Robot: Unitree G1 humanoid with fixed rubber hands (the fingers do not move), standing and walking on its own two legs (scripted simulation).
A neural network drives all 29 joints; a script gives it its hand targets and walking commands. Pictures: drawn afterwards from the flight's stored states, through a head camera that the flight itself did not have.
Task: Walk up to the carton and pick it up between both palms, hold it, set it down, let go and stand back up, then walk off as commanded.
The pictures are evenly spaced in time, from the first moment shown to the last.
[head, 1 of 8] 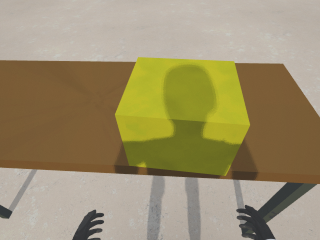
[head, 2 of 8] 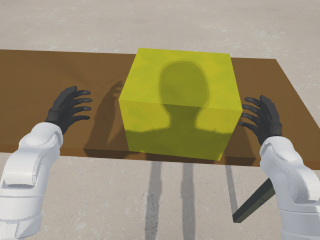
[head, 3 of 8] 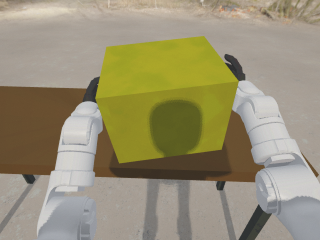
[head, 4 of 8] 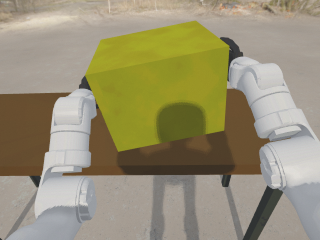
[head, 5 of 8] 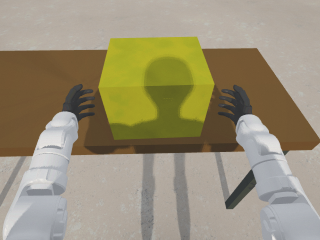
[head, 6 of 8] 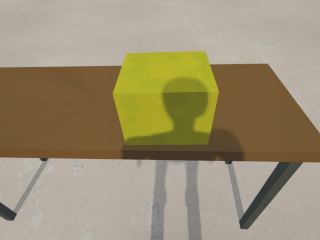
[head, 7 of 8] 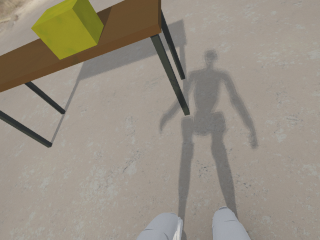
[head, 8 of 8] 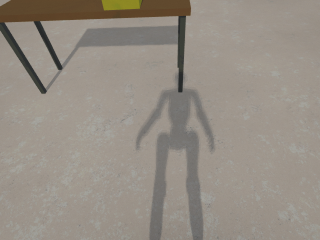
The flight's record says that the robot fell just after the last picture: no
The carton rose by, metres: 0.25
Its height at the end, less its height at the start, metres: +0.00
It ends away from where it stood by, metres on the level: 0.04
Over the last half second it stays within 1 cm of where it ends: yes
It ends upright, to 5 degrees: yes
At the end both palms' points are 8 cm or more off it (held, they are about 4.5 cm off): yes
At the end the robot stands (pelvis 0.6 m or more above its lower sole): yes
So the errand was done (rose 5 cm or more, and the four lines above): yes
